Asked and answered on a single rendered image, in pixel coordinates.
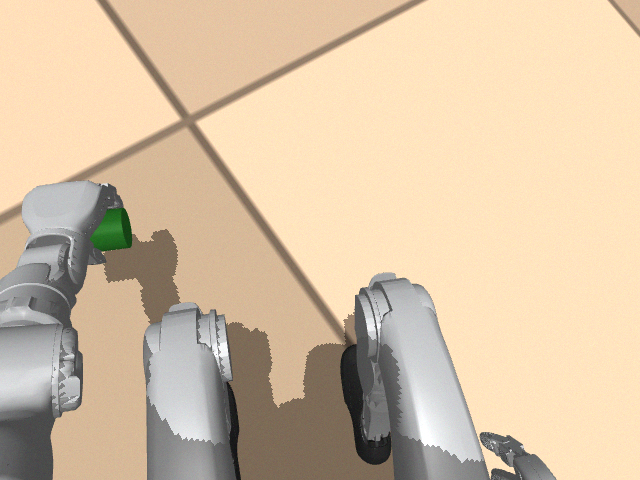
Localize can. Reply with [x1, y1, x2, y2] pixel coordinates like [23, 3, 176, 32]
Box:
[90, 208, 132, 251]

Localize right robot foot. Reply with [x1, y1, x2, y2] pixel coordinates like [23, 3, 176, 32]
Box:
[340, 344, 391, 465]

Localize right robot hand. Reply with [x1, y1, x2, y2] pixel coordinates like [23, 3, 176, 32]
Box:
[480, 432, 557, 480]

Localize left robot arm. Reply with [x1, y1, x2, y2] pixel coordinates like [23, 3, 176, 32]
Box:
[0, 228, 90, 480]

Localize left robot hand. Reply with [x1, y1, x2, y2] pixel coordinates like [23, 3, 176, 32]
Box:
[22, 180, 124, 265]

